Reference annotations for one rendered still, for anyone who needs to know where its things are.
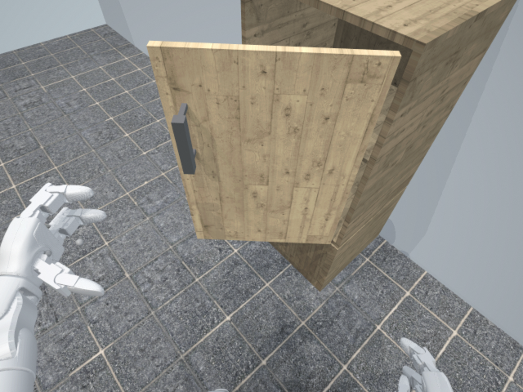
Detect robot right hand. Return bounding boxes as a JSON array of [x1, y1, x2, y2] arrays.
[[395, 337, 453, 392]]

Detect left robot forearm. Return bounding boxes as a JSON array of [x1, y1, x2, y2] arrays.
[[0, 275, 42, 392]]

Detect cupboard door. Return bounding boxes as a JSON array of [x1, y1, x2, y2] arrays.
[[147, 41, 401, 244]]

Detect handle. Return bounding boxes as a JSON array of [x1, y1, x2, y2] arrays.
[[171, 103, 196, 175]]

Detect robot left hand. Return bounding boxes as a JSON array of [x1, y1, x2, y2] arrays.
[[0, 183, 107, 297]]

